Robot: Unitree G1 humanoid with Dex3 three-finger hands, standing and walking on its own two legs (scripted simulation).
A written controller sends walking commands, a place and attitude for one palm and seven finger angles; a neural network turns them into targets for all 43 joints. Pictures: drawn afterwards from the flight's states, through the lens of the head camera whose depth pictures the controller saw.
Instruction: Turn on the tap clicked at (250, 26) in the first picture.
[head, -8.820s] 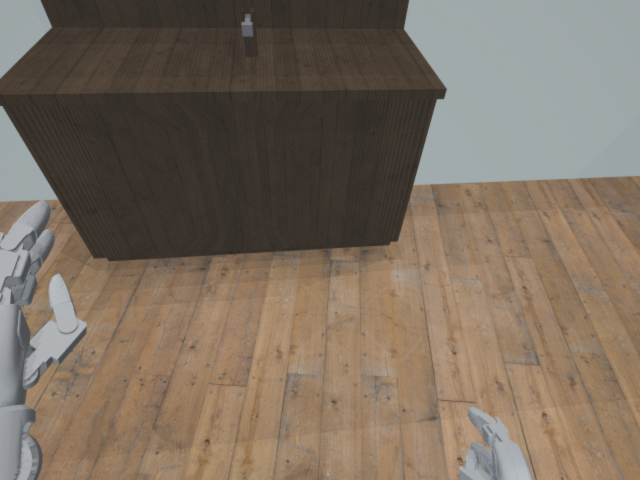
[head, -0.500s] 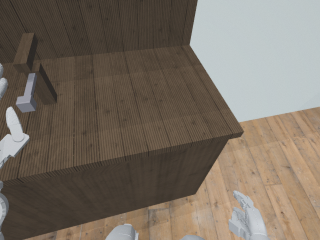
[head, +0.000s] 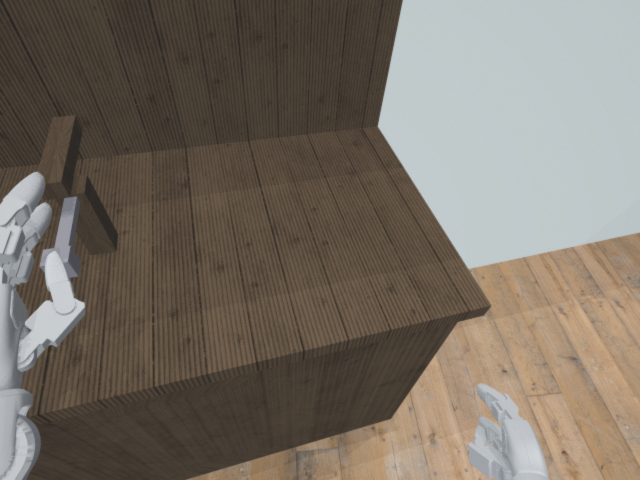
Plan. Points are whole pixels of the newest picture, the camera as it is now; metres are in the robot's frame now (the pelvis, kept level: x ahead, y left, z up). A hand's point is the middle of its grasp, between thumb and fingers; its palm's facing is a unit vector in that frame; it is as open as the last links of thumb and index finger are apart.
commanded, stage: come to a stop and stand still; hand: left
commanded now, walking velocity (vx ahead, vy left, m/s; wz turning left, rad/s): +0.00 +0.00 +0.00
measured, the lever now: (61, 263) +0.31 +0.33 +0.10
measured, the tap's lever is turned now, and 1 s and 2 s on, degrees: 0 0 0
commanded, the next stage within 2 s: look again from close up in 0.62 s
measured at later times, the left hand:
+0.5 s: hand (22, 357) +0.18 +0.26 +0.17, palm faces +0.41 -0.85 -0.34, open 7.4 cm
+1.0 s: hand (53, 342) +0.20 +0.25 +0.16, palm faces +0.28 -0.88 -0.37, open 7.4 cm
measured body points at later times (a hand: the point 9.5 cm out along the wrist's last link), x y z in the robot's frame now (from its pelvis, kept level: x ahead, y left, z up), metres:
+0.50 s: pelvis -0.04 +0.01 +0.01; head -0.03 +0.02 +0.46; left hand +0.15 +0.30 +0.18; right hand +0.14 -0.20 -0.07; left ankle +0.00 +0.11 -0.74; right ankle -0.03 -0.11 -0.74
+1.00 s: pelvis -0.03 +0.03 +0.00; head +0.00 +0.04 +0.45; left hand +0.17 +0.29 +0.18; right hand +0.15 -0.20 -0.07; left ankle +0.00 +0.11 -0.74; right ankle -0.03 -0.11 -0.74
